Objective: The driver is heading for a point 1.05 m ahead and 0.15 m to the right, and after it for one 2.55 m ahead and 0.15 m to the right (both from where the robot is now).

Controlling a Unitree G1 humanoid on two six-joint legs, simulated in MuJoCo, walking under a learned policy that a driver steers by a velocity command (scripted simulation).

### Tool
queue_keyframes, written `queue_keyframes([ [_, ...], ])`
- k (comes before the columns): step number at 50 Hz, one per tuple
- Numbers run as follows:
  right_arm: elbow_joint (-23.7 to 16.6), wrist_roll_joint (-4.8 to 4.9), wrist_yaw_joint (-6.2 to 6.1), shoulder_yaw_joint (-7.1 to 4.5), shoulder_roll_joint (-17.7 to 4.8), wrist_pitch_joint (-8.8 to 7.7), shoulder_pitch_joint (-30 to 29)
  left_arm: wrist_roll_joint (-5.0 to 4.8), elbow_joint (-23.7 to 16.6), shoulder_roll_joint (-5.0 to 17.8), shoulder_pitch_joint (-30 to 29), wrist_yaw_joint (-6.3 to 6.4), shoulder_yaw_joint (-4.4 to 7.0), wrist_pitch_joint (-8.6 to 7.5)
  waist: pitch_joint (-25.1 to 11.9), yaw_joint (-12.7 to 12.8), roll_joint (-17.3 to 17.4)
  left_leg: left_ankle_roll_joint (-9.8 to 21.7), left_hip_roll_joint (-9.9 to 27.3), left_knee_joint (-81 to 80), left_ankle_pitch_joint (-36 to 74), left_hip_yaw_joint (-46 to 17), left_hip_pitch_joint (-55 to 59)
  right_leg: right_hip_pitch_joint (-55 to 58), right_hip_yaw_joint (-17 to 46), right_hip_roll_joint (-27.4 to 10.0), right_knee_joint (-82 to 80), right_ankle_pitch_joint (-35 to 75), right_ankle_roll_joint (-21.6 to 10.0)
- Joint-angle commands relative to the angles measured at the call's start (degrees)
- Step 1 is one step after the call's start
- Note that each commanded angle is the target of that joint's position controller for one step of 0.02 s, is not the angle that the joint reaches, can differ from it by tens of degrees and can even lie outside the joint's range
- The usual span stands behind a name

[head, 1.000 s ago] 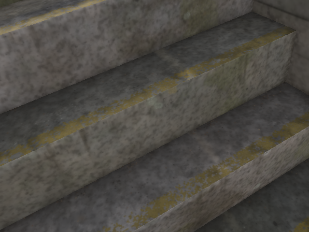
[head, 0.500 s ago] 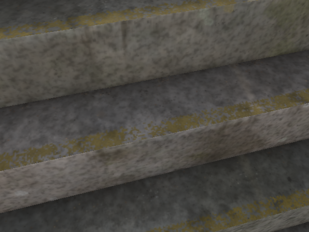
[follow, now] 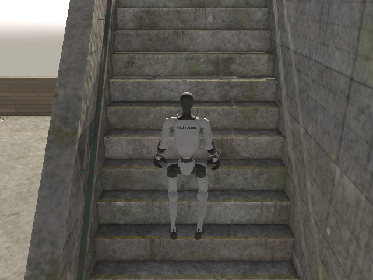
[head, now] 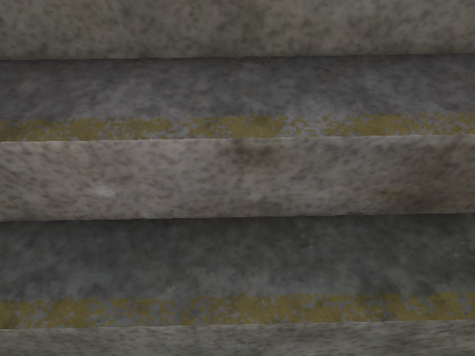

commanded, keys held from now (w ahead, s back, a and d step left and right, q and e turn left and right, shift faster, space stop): no key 0.28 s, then w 0.72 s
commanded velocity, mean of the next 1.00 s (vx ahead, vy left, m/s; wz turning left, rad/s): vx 0.25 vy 0.00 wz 0.12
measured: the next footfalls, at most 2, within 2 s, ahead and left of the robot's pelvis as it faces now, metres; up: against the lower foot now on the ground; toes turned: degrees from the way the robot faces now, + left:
right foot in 0.28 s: +0.04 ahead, -0.09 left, +0.00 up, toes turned +2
left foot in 0.68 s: +0.05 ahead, +0.11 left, +0.00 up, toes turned +10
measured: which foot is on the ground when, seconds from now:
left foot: down 0.00-0.36, up 0.38-0.66, down 0.68-1.00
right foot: up 0.00-0.26, down 0.28-0.70, up 0.72-1.00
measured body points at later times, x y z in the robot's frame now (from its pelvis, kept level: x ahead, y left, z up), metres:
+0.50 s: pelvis +0.00 +0.00 +0.02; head +0.00 -0.01 +0.47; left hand +0.03 +0.23 -0.11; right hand +0.10 -0.22 -0.12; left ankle -0.04 +0.11 -0.68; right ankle +0.00 -0.09 -0.72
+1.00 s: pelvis +0.07 +0.04 +0.03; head +0.12 +0.06 +0.48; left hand +0.39 +0.17 +0.00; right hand -0.05 -0.15 -0.09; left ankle +0.01 +0.10 -0.72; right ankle +0.04 -0.04 -0.41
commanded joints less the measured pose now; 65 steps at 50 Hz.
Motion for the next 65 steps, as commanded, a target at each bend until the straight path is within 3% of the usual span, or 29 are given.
queue_keyframes([
  [1,-5.76,-1.61,-1.94,-1.86,-8.63,-1.47,6.54,-0.16,-5.86,0.24,-3.17,-1.88,-0.37,-0.17,-16.66,-5.4,10.81,18.99,21.42,-16.17,47.09,-32.65,16.15,-16.4,14.47,4.34,34.38,-3.31,3.65],
  [4,-5.29,-0.51,-2.72,-0.12,-6.8,-1.29,-6.13,1.08,-7.89,-1.51,-5.87,-2.45,-0.86,0.0,-0.33,3.1,6.38,15.56,11.89,-14.15,16.82,-20.05,-2.4,-20.21,15.86,5.17,41.62,15.73,2.06],
  [7,-4.24,0.52,-1.95,1.07,-3.9,-2.31,-5.61,1.45,-5.09,-1.42,-1.08,-1.84,-1.07,1.24,-3.41,3.09,4.6,12.87,10.19,-12.22,18.81,-15.57,-0.83,-17.47,13.97,7.93,38.48,19.27,0.09],
  [12,-1.08,-0.76,-3.1,0.34,-3.57,0.39,3.89,-2.22,-2.42,-3.4,-0.16,-1.52,-2.81,0.91,-4.52,-3.32,14.64,10.87,9.15,-18.89,14.58,-16.09,8.85,-7.5,7.87,11.85,-9.44,-8.21,-2.61],
  [13,-0.86,-0.64,-3.12,0.66,-2.85,0.02,1.93,-1.76,0.47,-3.58,6.76,-0.84,-2.38,0.59,-6.41,-0.31,16.09,10.87,10.91,-16.16,21.59,-18.13,5.49,2.82,10.74,8.46,-16.07,4.32,-4.63],
  [15,2.13,0.77,-0.35,1.81,3.49,-2.07,3.89,-0.38,3.45,-4.63,9.28,-0.32,-2.94,-1.02,-6.48,0.0,3.76,6.58,7.58,-8.01,15.96,-13.75,-1.0,11.79,18.67,3.92,-21.74,19.53,-5.17],
  [17,3.25,2.78,1.43,1.04,0.69,-2.56,3.65,0.55,2.24,-2.98,4.84,-0.6,-2.24,-2.21,-5.89,-0.49,-8.8,4.17,3.82,-7.83,11.19,-9.7,-4.45,8.74,28.9,-0.7,-27.58,1.19,-9.26],
  [19,3.58,3.1,1.41,0.19,-1.73,-3.1,-0.29,-0.39,3.08,0.14,6.28,-0.49,-0.89,-2.36,-1.71,1.11,-10.69,3.95,0.9,-4.13,6.7,-6.3,-5.48,5.2,32.65,-1.17,-35.15,-12.31,-10.98],
  [26,5.71,0.29,2.69,-0.32,1.25,-4.09,-0.46,0.12,10.21,4.24,15.45,0.38,2.47,-2.92,-1.8,3.24,-4.07,3.22,0.63,35.84,-1.12,-0.48,-24.24,12.74,35.76,-5.64,-37.08,-7.01,-18.54],
  [30,4.8,3.15,2.89,2.44,3.03,-5.16,3.29,-1.04,12.34,-0.07,12.77,1.72,1.26,-2.79,-0.49,0.48,-2.91,6.78,-1.48,8.72,-1.68,4.27,-11.38,6.12,21.42,1.75,-36.98,2.55,-16.29],
  [31,6.0,3.06,1.86,1.89,1.67,-4.85,7.53,-0.37,11.42,2.98,9.42,2.13,1.79,-2.98,-1.81,-1.59,-6.96,7.69,-0.28,1.96,-4.34,3.26,-2.58,2.04,23.13,0.45,-36.96,6.01,-17.54],
  [33,11.76,1.75,-0.3,1.62,0.66,-4.63,18.54,-1.31,11.67,2.22,5.83,1.29,1.73,-3.14,-0.41,-4.95,-0.88,8.87,-1.56,-10.55,7.81,4.86,10.12,-5.84,21.24,0.88,-24.15,8.06,-17.81],
  [34,14.07,1.5,-0.92,1.09,-0.31,-5.26,24.26,-2.12,11.23,0.76,4.46,-0.16,1.16,-3.38,-2.85,-7.25,4.9,8.08,1.05,-15.2,10.71,-0.57,19.44,-12.72,18.02,3.51,-8.93,14.17,-16.27],
  [36,14.96,0.09,-1.76,-0.63,-6.86,-4.78,30.79,-2.2,9.31,-2.56,6.54,-2.81,0.25,-5.42,-10.47,-8.29,21.44,11.12,18.68,-30.7,3.5,-37.62,32.43,-34.08,16.61,14.34,31.1,5.66,-7.32],
  [37,13.97,-0.79,-1.99,-1.0,-7.36,-4.91,23.57,-0.76,9.83,-1.63,6.55,-2.54,0.76,-5.22,-8.04,-4.83,16.27,14.67,22.44,-33.85,-12.78,-43.62,26.06,-41.55,19.7,14.49,57.43,5.88,-5.29],
  [40,17.33,-0.24,0.44,0.76,-0.95,-7.07,17.04,1.5,-0.75,-9.6,-9.75,-1.45,-2.67,-6.45,4.21,-0.47,-0.66,10.63,18.18,-26.82,2.21,-20.99,18.57,-66.55,21.48,12.03,99.06,11.03,-7.74],
  [43,20.98,0.17,2.36,2.76,3.61,-8.82,15.28,-0.44,-4.59,-10.85,-13.83,-1.57,-4.68,-5.14,5.69,2.86,-3.2,5.13,13.18,-28.09,13.81,-9.8,6.27,-61.98,19.42,12.33,94.22,9.26,-11.29],
  [44,23.91,1.12,1.14,2.53,5.3,-9.37,23.92,1.69,-3.8,-8.37,-17.57,-1.72,-4.88,-4.81,2.44,-3.39,-5.34,4.62,8.97,-23.66,27.83,-11.86,24.18,-66.82,13.71,11.9,87.23,7.92,-10.52],
  [46,27.22,1.92,-2.11,1.49,1.08,-9.52,33.6,2.43,-4.81,-7.27,-19.43,-2.82,-5.06,-4.58,-3.26,-5.15,0.99,6.27,9.68,-21.27,58.2,-13.04,42.76,-69.75,8.03,10.04,74.49,0.77,-8.96],
  [49,26.44,1.0,-4.96,0.64,0.34,-9.78,33.91,0.92,-6.3,-9.26,-21.8,-4.28,-5.91,-2.75,-11.17,-3.54,5.4,9.93,12.75,-21.73,60.91,-13.67,49.62,-63.24,10.33,7.5,65.49,-0.15,-8.9],
  [53,20.79,2.5,-3.83,0.31,1.98,-9.94,19.89,1.37,-4.85,-8.43,-13.48,-3.0,-6.37,-1.34,-18.04,4.93,2.4,8.07,10.7,-18.11,88.26,-4.34,34.87,-33.16,13.57,8.89,44.99,4.16,-12.55],
  [55,15.28,3.5,-1.67,-1.38,-2.03,-9.71,12.37,-1.66,-5.28,-3.39,-13.15,-1.46,-5.41,-0.79,-19.46,6.12,2.31,9.78,8.53,-10.63,102.59,-6.5,23.02,-9.97,14.52,10.75,7.44,2.0,-11.66],
  [56,12.93,2.69,-0.53,-2.2,-3.98,-9.22,9.35,-3.29,-3.32,0.16,-10.93,-1.64,-3.39,-1.2,-20.89,7.56,1.63,9.1,7.64,-2.71,105.57,-8.71,27.85,-4.33,10.83,11.09,-9.75,20.58,-9.58],
  [57,11.69,2.33,0.55,-3.99,-7.19,-8.62,9.43,-3.89,-1.85,1.72,-7.77,-0.98,-2.32,-1.41,-23.4,7.74,4.93,6.74,4.81,6.62,96.6,-10.9,32.17,2.14,13.09,9.7,-30.8,31.04,-7.77],
  [58,10.36,1.69,1.23,-5.14,-5.21,-7.63,12.94,-2.75,1.88,3.82,-6.71,-0.84,-0.84,-1.14,-20.96,5.25,1.49,2.92,-1.66,22.89,52.97,-8.19,26.83,9.7,12.42,7.56,-49.6,47.1,-8.19],
  [59,15.66,4.33,3.93,-6.31,-3.06,-4.78,28.72,0.91,4.07,6.04,-17.86,-1.81,0.2,-2.72,-14.01,-6.59,-15.88,-6.78,-8.86,58.02,-0.89,-3.05,-20.94,34.68,23.93,-1.23,-32.25,55.92,-19.32],
  [61,10.05,2.26,-0.74,-4.78,3.4,-6.29,14.99,-0.58,9.4,3.3,-10.71,-0.87,1.52,-3.89,-6.55,-1.85,-12.58,0.19,-11.8,100.03,-9.93,-10.92,-46.3,31.56,15.91,-1.96,-29.96,65.56,-13.66],
  [63,1.02,2.28,-0.84,-0.62,6.2,-9.17,1.62,2.17,17.27,-0.26,0.23,-0.58,0.15,-5.56,1.18,-3.09,0.75,5.91,-10.25,102.03,-11.46,-14.82,-63.78,32.96,14.44,-5.77,-28.44,66.14,-9.6],
  [65,-2.22,1.51,-0.47,1.63,6.58,-8.79,-4.0,2.14,17.13,0.32,-2.85,-2.29,0.56,-5.5,1.62,-5.04,2.12,6.45,-11.26,94.69,-11.81,-8.44,-62.54,23.22,4.28,-2.57,-33.19,61.75,-6.2],
])
Velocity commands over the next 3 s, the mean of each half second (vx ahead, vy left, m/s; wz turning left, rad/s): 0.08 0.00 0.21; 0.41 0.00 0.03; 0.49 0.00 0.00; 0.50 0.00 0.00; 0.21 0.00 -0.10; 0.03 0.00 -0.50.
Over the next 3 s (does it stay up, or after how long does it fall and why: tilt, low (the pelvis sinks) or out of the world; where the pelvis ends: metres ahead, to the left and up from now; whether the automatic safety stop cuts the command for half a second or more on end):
stays up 0.20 0.21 0.23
